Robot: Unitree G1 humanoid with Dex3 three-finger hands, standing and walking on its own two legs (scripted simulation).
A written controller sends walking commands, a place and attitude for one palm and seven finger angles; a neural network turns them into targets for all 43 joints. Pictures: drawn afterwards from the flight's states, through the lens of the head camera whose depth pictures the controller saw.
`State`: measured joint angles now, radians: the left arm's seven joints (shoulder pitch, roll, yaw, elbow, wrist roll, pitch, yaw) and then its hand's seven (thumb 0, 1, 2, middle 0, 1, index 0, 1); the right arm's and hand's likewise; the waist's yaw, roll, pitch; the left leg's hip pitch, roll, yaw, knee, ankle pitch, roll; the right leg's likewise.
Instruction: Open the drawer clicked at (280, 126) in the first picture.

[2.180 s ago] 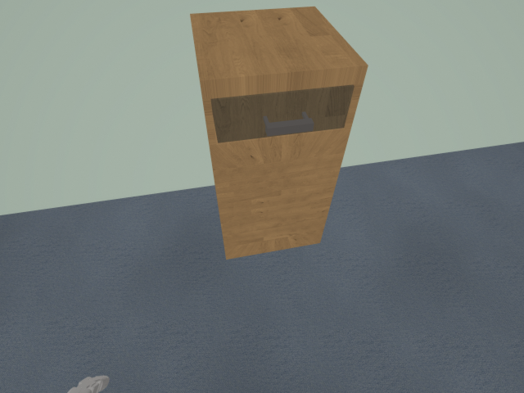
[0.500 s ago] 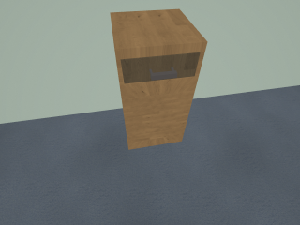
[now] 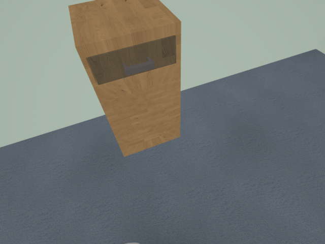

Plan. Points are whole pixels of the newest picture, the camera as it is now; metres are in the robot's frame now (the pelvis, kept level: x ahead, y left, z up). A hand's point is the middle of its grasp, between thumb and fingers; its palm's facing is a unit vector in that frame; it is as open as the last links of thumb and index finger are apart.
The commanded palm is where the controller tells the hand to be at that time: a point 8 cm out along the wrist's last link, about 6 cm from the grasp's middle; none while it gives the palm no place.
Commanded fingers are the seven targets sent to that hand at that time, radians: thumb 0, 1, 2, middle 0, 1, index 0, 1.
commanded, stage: walk to a spot facing it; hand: left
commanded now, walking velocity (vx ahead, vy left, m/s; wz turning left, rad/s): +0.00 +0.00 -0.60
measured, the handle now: (138, 65) +0.80 +0.18 -0.03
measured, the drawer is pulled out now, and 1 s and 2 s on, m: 0.00 0.00 0.00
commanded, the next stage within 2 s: none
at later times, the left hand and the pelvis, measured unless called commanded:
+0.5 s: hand out of the picture +0.08 +0.21 -0.14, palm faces -0.17 -0.95 -0.26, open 7.4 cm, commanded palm none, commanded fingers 0.00 0.90 0.90 -0.20 -0.30 -0.20 -0.30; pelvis +0.00 +0.02 +0.02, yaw -16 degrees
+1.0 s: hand (85, 230) +0.17 +0.26 -0.16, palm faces -0.52 -0.83 -0.17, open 7.4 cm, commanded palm none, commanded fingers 0.00 0.90 0.90 -0.20 -0.30 -0.20 -0.30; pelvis +0.01 +0.11 +0.02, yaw -35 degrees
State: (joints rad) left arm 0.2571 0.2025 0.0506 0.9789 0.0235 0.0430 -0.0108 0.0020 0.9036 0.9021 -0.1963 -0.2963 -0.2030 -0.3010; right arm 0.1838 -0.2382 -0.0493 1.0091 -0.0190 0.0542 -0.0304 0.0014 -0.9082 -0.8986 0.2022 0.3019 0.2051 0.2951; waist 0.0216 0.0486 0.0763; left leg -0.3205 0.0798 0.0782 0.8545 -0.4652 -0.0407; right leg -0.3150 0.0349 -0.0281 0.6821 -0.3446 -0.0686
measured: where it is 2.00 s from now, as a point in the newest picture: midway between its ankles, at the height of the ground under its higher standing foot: outside the picture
